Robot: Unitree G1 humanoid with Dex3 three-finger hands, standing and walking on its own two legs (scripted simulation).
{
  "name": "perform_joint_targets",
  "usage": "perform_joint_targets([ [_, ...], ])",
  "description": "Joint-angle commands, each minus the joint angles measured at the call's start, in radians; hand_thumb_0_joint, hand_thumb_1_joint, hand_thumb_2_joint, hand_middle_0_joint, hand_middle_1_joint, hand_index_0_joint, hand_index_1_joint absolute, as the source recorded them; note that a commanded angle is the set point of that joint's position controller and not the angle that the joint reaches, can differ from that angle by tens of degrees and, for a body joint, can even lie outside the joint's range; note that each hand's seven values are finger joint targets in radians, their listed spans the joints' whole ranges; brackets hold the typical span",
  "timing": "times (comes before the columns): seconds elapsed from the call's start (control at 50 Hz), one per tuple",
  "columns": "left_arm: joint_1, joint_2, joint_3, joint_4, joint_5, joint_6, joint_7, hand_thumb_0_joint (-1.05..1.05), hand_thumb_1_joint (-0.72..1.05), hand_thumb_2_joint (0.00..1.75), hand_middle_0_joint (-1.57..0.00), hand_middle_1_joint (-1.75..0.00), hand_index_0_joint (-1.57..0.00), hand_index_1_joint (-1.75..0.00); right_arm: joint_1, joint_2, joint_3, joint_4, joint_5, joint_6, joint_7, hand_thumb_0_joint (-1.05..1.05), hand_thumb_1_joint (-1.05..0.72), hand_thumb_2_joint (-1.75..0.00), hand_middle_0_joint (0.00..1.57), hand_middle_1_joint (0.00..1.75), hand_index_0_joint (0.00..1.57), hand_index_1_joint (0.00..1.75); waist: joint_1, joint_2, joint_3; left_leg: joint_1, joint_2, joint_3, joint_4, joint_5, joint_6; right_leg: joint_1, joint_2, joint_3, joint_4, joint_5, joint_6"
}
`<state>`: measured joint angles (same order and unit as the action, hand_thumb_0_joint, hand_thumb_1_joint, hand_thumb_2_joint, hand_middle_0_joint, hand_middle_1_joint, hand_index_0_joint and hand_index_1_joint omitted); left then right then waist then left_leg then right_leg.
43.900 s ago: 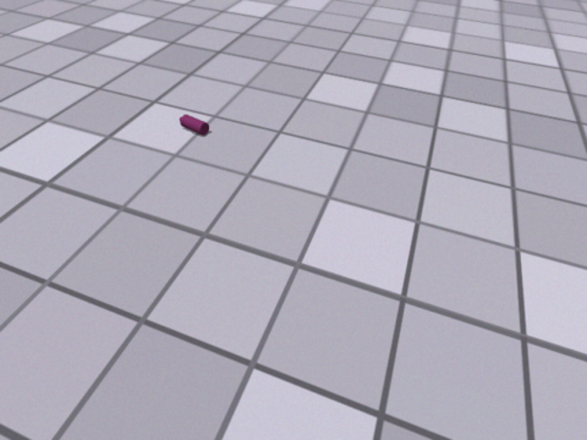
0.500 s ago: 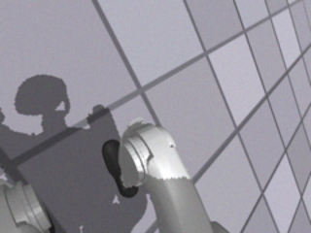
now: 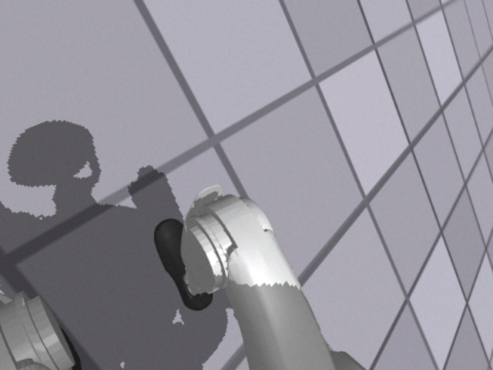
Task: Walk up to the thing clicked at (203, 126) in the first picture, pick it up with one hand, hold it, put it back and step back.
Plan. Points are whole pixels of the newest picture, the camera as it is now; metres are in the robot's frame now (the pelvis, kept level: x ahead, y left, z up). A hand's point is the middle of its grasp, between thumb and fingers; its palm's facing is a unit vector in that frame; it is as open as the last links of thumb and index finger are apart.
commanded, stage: close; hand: left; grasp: from above
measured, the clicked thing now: out of the picture +0.54 +0.28 -0.29
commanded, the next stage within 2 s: settle in 0.90 s
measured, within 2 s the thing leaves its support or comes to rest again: leaves its support in 1.30 s
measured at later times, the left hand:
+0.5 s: hand out of the picture +0.53 +0.26 -0.26, palm faces -0.47 -0.09 -0.88, open 11.0 cm
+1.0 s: hand out of the picture +0.53 +0.26 -0.25, palm faces -0.46 -0.09 -0.89, open 10.9 cm
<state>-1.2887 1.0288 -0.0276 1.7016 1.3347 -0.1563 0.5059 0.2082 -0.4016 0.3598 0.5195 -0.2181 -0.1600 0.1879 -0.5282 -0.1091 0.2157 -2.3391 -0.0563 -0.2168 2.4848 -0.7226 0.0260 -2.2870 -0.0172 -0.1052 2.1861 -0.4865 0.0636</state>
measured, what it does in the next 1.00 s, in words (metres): stands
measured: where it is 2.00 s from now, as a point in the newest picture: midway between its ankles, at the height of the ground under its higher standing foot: (135, 331)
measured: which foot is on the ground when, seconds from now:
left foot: down 0.00-1.00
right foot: down 0.00-1.00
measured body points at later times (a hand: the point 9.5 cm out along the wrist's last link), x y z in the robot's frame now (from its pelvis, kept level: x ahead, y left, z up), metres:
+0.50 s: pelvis +0.00 +0.00 +0.00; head +0.31 +0.12 +0.30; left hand +0.55 +0.26 -0.20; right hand +0.02 -0.25 -0.03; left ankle +0.06 +0.11 -0.29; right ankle +0.16 -0.14 -0.29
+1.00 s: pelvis +0.00 +0.00 +0.00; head +0.31 +0.12 +0.30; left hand +0.55 +0.26 -0.20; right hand +0.01 -0.25 -0.03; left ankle +0.06 +0.11 -0.29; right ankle +0.16 -0.14 -0.29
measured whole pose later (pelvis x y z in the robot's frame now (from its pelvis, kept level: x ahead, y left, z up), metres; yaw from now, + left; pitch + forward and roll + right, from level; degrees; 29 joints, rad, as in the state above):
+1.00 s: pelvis +0.00 +0.00 +0.00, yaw +0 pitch +32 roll -18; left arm -1.27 1.03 -0.03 1.63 1.31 -0.17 0.45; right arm 0.21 -0.40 0.36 0.51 -0.22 -0.12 0.17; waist -0.50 -0.10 0.21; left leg -2.34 -0.06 -0.22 2.48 -0.72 0.03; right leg -2.28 -0.03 -0.11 2.18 -0.49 0.06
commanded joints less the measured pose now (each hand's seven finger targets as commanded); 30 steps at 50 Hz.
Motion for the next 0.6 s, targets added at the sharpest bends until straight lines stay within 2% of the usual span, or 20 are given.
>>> perform_joint_targets([
  [0.0,-0.296,0.158,0.025,-0.147,-0.023,0.007,0.031,0.00,-0.15,0.83,-0.28,-0.99,-0.31,-0.96,0.211,-0.338,-0.098,0.051,0.003,0.008,-0.007,0.00,-0.90,-0.90,0.20,0.30,0.20,0.30,-0.080,0.609,-0.656,0.497,0.063,0.036,-0.313,0.252,-0.046,0.413,0.012,-0.136,-0.110,0.125,-0.086],
  [0.04,-0.305,0.157,0.021,-0.176,-0.024,0.006,0.021,0.00,-0.13,0.82,-0.29,-1.00,-0.32,-0.96,0.211,-0.345,-0.100,0.043,0.004,0.011,-0.009,0.00,-0.90,-0.90,0.20,0.30,0.20,0.30,-0.084,0.606,-0.685,0.515,0.065,0.032,-0.307,0.274,-0.048,0.428,0.012,-0.137,-0.107,0.141,-0.086],
  [0.06,-0.280,0.129,0.001,-0.132,-0.027,0.007,0.013,0.00,-0.11,0.82,-0.30,-0.99,-0.34,-0.95,0.206,-0.339,-0.098,0.037,0.005,0.012,-0.010,0.00,-0.90,-0.90,0.20,0.30,0.20,0.30,-0.088,0.581,-0.658,0.491,0.060,0.040,-0.306,0.252,-0.043,0.432,0.016,-0.136,-0.108,0.133,-0.086],
  [0.1,-0.306,0.143,0.010,-0.174,-0.030,0.000,0.007,0.00,-0.09,0.85,-0.32,-1.00,-0.36,-0.96,0.214,-0.341,-0.104,0.050,0.005,0.018,-0.011,0.00,-0.91,-0.90,0.20,0.30,0.20,0.30,-0.082,0.615,-0.685,0.502,0.062,0.034,-0.304,0.276,-0.049,0.433,0.015,-0.137,-0.108,0.146,-0.090],
  [0.12,-0.282,0.112,-0.001,-0.146,-0.034,-0.001,-0.001,0.00,-0.09,0.85,-0.33,-0.99,-0.36,-0.96,0.217,-0.340,-0.099,0.047,0.000,0.017,-0.009,0.00,-0.91,-0.90,0.20,0.30,0.20,0.30,-0.093,0.586,-0.659,0.489,0.061,0.033,-0.296,0.279,-0.048,0.435,0.014,-0.139,-0.104,0.151,-0.089],
  [0.16,-0.293,0.111,0.000,-0.176,-0.037,-0.009,-0.012,0.00,-0.06,0.86,-0.35,-0.99,-0.38,-0.96,0.219,-0.343,-0.100,0.052,0.000,0.022,-0.008,0.00,-0.90,-0.90,0.20,0.30,0.20,0.30,-0.090,0.609,-0.658,0.512,0.065,0.023,-0.295,0.309,-0.058,0.406,0.009,-0.142,-0.099,0.152,-0.092],
  [0.18,-0.317,0.130,0.013,-0.222,-0.037,-0.016,-0.013,0.00,-0.05,0.83,-0.36,-0.97,-0.39,-0.94,0.225,-0.348,-0.102,0.052,-0.003,0.026,-0.007,0.00,-0.90,-0.90,0.20,0.30,0.20,0.30,-0.088,0.631,-0.692,0.540,0.067,0.017,-0.292,0.338,-0.062,0.414,0.009,-0.143,-0.101,0.166,-0.092],
  [0.2,-0.283,0.107,-0.011,-0.156,-0.034,-0.012,-0.021,0.00,-0.04,0.82,-0.37,-0.97,-0.40,-0.93,0.219,-0.344,-0.097,0.047,-0.004,0.028,-0.007,0.00,-0.90,-0.90,0.20,0.30,0.20,0.30,-0.095,0.598,-0.661,0.518,0.065,0.028,-0.290,0.319,-0.057,0.426,0.012,-0.141,-0.102,0.163,-0.092],
  [0.22,-0.286,0.096,-0.010,-0.176,-0.039,-0.017,-0.025,0.00,-0.02,0.83,-0.38,-0.97,-0.42,-0.93,0.219,-0.347,-0.099,0.044,-0.005,0.028,-0.005,0.00,-0.90,-0.90,0.20,0.30,0.20,0.30,-0.100,0.582,-0.638,0.483,0.061,0.028,-0.282,0.303,-0.053,0.421,0.012,-0.144,-0.106,0.154,-0.091],
  [0.24,-0.286,0.119,-0.004,-0.170,-0.037,-0.020,-0.020,0.00,0.00,0.84,-0.39,-0.98,-0.42,-0.95,0.212,-0.351,-0.099,0.044,-0.002,0.031,-0.009,0.00,-0.90,-0.90,0.20,0.30,0.20,0.30,-0.092,0.573,-0.639,0.467,0.060,0.032,-0.291,0.288,-0.052,0.432,0.015,-0.142,-0.112,0.143,-0.094],
  [0.26,-0.265,0.106,-0.011,-0.141,-0.038,-0.018,-0.024,0.00,0.01,0.82,-0.40,-0.97,-0.43,-0.93,0.222,-0.343,-0.092,0.039,-0.005,0.029,-0.008,0.00,-0.90,-0.90,0.20,0.30,0.20,0.30,-0.098,0.546,-0.619,0.454,0.057,0.040,-0.292,0.270,-0.046,0.442,0.017,-0.141,-0.112,0.137,-0.089],
  [0.28,-0.292,0.112,-0.006,-0.185,-0.038,-0.024,-0.025,0.00,0.04,0.85,-0.43,-0.97,-0.46,-0.93,0.214,-0.347,-0.095,0.043,-0.005,0.029,-0.008,0.00,-0.90,-0.90,0.20,0.30,0.20,0.30,-0.093,0.568,-0.617,0.458,0.058,0.038,-0.285,0.267,-0.048,0.417,0.015,-0.142,-0.116,0.127,-0.091],
  [0.3,-0.301,0.143,0.012,-0.194,-0.033,-0.027,-0.018,0.00,0.06,0.84,-0.44,-0.97,-0.47,-0.93,0.221,-0.347,-0.097,0.044,-0.006,0.033,-0.011,0.00,-0.90,-0.90,0.20,0.30,0.20,0.30,-0.081,0.583,-0.658,0.492,0.061,0.032,-0.300,0.279,-0.053,0.432,0.014,-0.141,-0.120,0.133,-0.092],
  [0.38,-0.265,0.115,-0.003,-0.156,-0.025,-0.027,-0.022,0.00,0.09,0.84,-0.46,-0.97,-0.49,-0.93,0.216,-0.347,-0.091,0.032,-0.007,0.033,-0.009,0.00,-0.90,-0.90,0.20,0.30,0.20,0.30,-0.093,0.559,-0.620,0.461,0.057,0.036,-0.288,0.275,-0.047,0.429,0.013,-0.144,-0.112,0.137,-0.091],
  [0.4,-0.278,0.135,0.010,-0.190,-0.025,-0.029,-0.024,0.00,0.10,0.85,-0.48,-0.96,-0.51,-0.93,0.222,-0.347,-0.094,0.036,-0.008,0.034,-0.009,0.00,-0.90,-0.90,0.20,0.30,0.20,0.30,-0.091,0.576,-0.656,0.493,0.059,0.036,-0.286,0.304,-0.050,0.438,0.013,-0.142,-0.112,0.152,-0.089],
  [0.42,-0.282,0.137,0.006,-0.176,-0.025,-0.030,-0.024,0.00,0.12,0.85,-0.49,-0.97,-0.52,-0.94,0.216,-0.344,-0.092,0.036,-0.006,0.038,-0.012,0.00,-0.90,-0.90,0.20,0.30,0.20,0.30,-0.089,0.578,-0.651,0.482,0.060,0.035,-0.293,0.287,-0.050,0.440,0.012,-0.141,-0.115,0.141,-0.091],
  [0.44,-0.271,0.110,-0.005,-0.166,-0.027,-0.030,-0.027,0.00,0.12,0.85,-0.50,-0.95,-0.53,-0.92,0.216,-0.344,-0.093,0.034,-0.009,0.039,-0.010,0.00,-0.90,-0.90,0.20,0.30,0.20,0.30,-0.098,0.565,-0.630,0.475,0.060,0.033,-0.290,0.285,-0.049,0.430,0.011,-0.142,-0.114,0.140,-0.089],
  [0.5,-0.277,0.133,-0.010,-0.169,-0.030,-0.028,-0.022,0.00,0.19,0.88,-0.55,-0.96,-0.57,-0.93,0.216,-0.344,-0.094,0.031,-0.005,0.041,-0.018,0.00,-0.90,-0.90,0.20,0.30,0.20,0.30,-0.093,0.539,-0.635,0.441,0.054,0.051,-0.293,0.244,-0.037,0.477,0.021,-0.139,-0.128,0.127,-0.086],
  [0.54,-0.269,0.130,0.002,-0.176,-0.030,-0.024,-0.023,0.00,0.21,0.91,-0.56,-0.97,-0.59,-0.94,0.214,-0.344,-0.092,0.036,-0.008,0.038,-0.018,0.00,-0.90,-0.90,0.20,0.30,0.20,0.30,-0.083,0.565,-0.635,0.468,0.058,0.045,-0.287,0.274,-0.047,0.439,0.012,-0.139,-0.124,0.135,-0.092],
  [0.58,-0.254,0.122,-0.002,-0.170,-0.034,-0.023,-0.029,0.00,0.22,0.89,-0.57,-0.94,-0.60,-0.92,0.219,-0.345,-0.095,0.035,-0.008,0.040,-0.017,0.00,-0.90,-0.90,0.20,0.30,0.20,0.30,-0.094,0.566,-0.625,0.494,0.062,0.036,-0.294,0.282,-0.050,0.424,0.012,-0.141,-0.121,0.129,-0.088],
])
